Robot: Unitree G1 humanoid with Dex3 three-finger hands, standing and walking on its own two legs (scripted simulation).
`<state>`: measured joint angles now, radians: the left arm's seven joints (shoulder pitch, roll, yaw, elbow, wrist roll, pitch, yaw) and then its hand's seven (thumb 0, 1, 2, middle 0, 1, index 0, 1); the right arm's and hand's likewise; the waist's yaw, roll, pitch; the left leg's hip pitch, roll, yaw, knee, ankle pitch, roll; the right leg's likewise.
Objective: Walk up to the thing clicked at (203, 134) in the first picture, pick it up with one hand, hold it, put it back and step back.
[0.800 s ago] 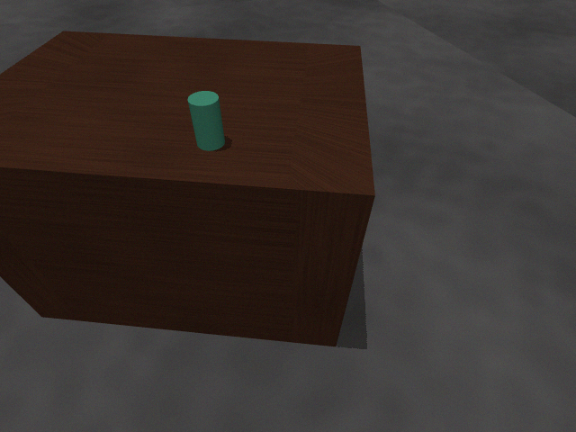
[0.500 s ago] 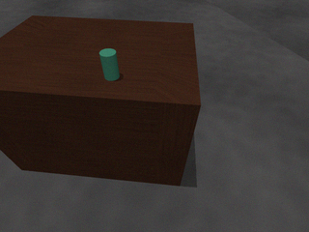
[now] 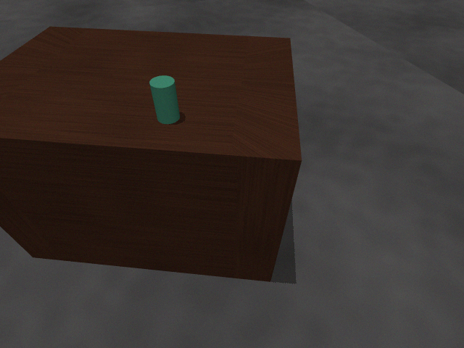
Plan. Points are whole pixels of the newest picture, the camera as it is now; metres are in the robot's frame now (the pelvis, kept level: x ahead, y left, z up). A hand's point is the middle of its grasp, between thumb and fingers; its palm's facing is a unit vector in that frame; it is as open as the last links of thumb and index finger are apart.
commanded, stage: stand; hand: left
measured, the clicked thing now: (165, 100) +0.77 +0.20 +0.02
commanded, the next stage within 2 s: walk up in 0.32 s
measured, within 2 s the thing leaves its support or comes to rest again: neither
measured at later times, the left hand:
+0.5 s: hand out of the picture +0.06 +0.28 -0.15, palm faces -0.01 -0.94 -0.35, open 7.4 cm
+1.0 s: hand (86, 305) +0.27 +0.32 -0.15, palm faces -0.18 -0.91 -0.38, open 7.4 cm
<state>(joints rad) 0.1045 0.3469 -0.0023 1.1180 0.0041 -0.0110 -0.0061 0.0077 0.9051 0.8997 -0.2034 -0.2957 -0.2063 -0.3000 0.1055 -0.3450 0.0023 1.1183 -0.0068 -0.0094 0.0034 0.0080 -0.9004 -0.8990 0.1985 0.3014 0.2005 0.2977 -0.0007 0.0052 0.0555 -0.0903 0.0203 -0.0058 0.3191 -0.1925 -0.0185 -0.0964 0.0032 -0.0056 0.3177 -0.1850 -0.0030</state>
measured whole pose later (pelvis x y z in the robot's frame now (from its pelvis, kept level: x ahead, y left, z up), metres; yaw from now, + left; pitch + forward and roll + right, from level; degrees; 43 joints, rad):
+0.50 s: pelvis +0.02 +0.02 -0.01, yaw -1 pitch -2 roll -1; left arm 0.25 0.36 0.05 1.01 0.03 -0.05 -0.04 0.01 0.90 0.90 -0.21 -0.30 -0.21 -0.30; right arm 0.19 -0.41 -0.06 1.02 -0.05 0.00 0.05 0.01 -0.90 -0.90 0.20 0.30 0.20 0.30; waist 0.03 0.04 0.05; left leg -0.29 0.03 -0.01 0.72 -0.44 0.03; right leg -0.09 0.01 0.02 0.37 -0.25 -0.02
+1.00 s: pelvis +0.16 +0.05 -0.02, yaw -6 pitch -4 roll +1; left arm 0.25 0.41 0.05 0.89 0.02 -0.03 -0.07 0.01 0.91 0.90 -0.20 -0.30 -0.20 -0.30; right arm 0.39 -0.40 -0.06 0.85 -0.02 -0.04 0.05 0.01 -0.90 -0.90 0.20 0.30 0.20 0.30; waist -0.04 0.00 0.10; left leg -0.04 0.00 0.11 0.49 -0.38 0.02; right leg -0.40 -0.05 0.00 0.62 -0.21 -0.02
